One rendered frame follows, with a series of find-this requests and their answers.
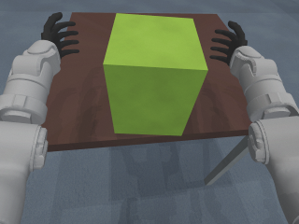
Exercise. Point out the left robot forearm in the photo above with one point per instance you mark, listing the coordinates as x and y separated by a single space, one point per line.
28 84

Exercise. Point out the robot right hand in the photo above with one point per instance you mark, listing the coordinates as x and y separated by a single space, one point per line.
238 40

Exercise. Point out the right robot forearm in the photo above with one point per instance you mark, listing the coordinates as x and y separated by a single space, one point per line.
262 86

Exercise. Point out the carton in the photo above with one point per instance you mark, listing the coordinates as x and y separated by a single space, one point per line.
154 69

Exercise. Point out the robot left upper arm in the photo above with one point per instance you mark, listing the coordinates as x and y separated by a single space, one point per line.
23 149

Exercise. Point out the robot left hand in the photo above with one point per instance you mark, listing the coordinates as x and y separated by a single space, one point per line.
50 33

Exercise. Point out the robot right upper arm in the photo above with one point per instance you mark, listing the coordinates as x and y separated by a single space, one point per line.
275 143

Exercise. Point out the table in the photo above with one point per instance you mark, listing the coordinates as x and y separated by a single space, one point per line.
79 114

